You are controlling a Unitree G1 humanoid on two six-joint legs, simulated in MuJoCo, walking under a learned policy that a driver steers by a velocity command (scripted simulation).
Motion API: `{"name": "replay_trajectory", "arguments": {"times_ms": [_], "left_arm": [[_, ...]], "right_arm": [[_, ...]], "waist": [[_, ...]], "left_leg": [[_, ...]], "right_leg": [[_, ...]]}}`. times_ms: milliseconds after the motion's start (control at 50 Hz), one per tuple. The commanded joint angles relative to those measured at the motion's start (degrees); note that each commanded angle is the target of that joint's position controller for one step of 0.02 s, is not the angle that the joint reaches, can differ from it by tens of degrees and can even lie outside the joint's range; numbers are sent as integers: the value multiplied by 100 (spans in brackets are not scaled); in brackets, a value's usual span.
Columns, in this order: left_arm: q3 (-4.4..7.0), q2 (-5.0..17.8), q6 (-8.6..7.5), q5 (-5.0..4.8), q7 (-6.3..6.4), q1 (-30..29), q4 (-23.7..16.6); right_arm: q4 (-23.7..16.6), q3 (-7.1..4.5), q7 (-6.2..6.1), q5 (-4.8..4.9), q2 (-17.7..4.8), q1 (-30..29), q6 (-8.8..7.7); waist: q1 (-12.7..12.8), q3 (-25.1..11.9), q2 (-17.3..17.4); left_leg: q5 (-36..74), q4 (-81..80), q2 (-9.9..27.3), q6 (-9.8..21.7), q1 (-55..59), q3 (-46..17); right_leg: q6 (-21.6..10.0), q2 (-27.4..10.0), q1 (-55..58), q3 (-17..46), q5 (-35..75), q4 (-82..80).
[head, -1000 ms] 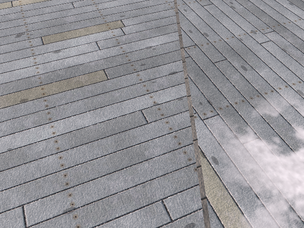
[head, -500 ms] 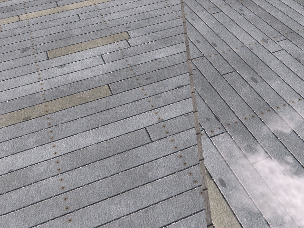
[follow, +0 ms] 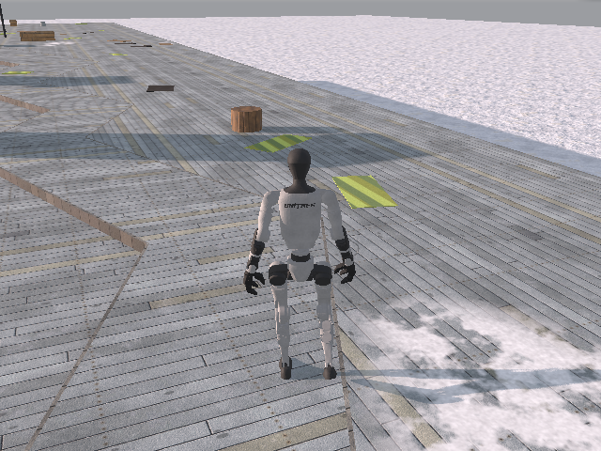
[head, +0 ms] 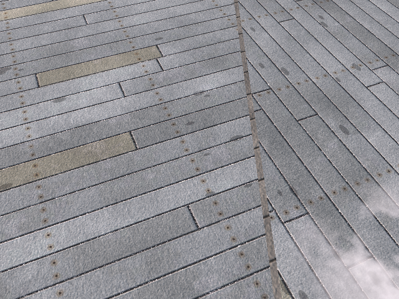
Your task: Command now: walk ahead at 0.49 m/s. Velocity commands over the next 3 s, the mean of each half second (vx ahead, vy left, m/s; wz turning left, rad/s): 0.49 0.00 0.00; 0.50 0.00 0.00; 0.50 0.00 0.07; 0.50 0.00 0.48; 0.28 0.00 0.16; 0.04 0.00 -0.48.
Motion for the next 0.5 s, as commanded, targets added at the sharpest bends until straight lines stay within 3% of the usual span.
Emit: {"name": "replay_trajectory", "arguments": {"times_ms": [20, 100, 200, 280, 340, 380, 400, 420, 440, 460, 480, 500], "left_arm": [[124, 292, 57, 33, 55, 411, -228], [163, 385, 136, 123, 76, -466, -583], [101, 262, 61, 107, -36, -1482, -875], [32, 261, 24, 51, -170, -2114, -1111], [51, 417, -24, 34, -266, -2160, -1244], [181, 693, -50, 43, -272, -1438, -1087], [333, 970, -48, 55, -239, -435, -770], [456, 1430, -33, 131, -184, 677, -542], [501, 1691, 1, 115, -228, 973, -385], [326, 1097, -12, 81, -229, 829, -448], [249, 860, -36, 83, -202, 300, -562], [195, 742, -51, 127, -199, -172, -675]], "right_arm": [[-166, -31, 22, -47, -400, 16, -127], [-10, -89, -166, -36, -783, 487, -110], [114, -79, -274, 45, -838, 1040, -51], [309, -101, -289, 85, -878, 1498, 46], [363, -162, -313, 101, -976, 1532, 145], [296, -189, -317, 100, -1058, 1305, 204], [245, -134, -314, 77, -920, 1243, 232], [91, -29, -315, -33, -713, 1337, 228], [106, 184, -234, -7, 78, 2039, 90], [133, 50, -217, 146, -557, 1606, -55], [-61, -34, -204, 276, -862, 1033, -151], [-118, -38, -245, 263, -858, 732, -179]], "waist": [[157, -454, 597], [45, -51, 395], [-266, 88, 427], [-459, 247, 405], [-321, 191, 500], [140, -287, 666], [583, -895, 592], [877, -1816, -58], [449, -2509, -1634], [656, -2256, -1031], [587, -1457, -783], [410, -1038, -247]], "left_leg": [[9, -1808, 1500, 926, 663, -1713], [214, -2144, 1530, 1028, 655, -1410], [531, -2152, 1281, 748, 1000, -838], [667, -1892, 1522, 730, 1759, -789], [1285, -1464, 1796, 623, 2342, -866], [3025, -594, 1683, 463, 2399, -704], [3470, 542, 1366, 305, 2024, -470], [1888, 2415, 986, 94, 758, -196], [-2128, 4275, -125, -247, -1516, -401], [-2497, 4965, 125, -117, -2175, -1165], [-1992, 5031, 415, -8, -2526, -1065], [-1448, 4800, 726, -2, -2311, -897]], "right_leg": [[-45, -555, -756, 217, 423, -193], [228, -645, -1566, 119, 1328, -1410], [287, -327, -1453, -188, 2655, -3171], [226, -183, -1567, -229, 2498, -3815], [27, -88, -1432, -227, 1868, -4096], [-176, 238, -275, -504, 1543, -4223], [-360, 335, 1094, -562, 1640, -4215], [-758, -766, 2957, 721, 1653, -4037], [-1651, -1916, 4738, 3505, 345, -4823], [-1427, -1758, 4590, 3757, -217, -5233], [-1168, -1590, 3867, 2875, 147, -5311], [-1061, -1404, 3020, 2217, 868, -5454]]}}
Next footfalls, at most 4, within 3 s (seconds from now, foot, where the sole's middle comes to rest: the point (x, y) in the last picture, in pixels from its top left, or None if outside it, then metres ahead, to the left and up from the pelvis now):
0.40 right None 0.42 -0.15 -0.77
0.96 left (182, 223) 0.74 0.08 -0.77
1.50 right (240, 155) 1.06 -0.15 -0.77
2.04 left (166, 118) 1.27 0.17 -0.77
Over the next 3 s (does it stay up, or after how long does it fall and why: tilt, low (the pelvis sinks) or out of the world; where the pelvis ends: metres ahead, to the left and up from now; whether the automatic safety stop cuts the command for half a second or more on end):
stays up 1.39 0.17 0.00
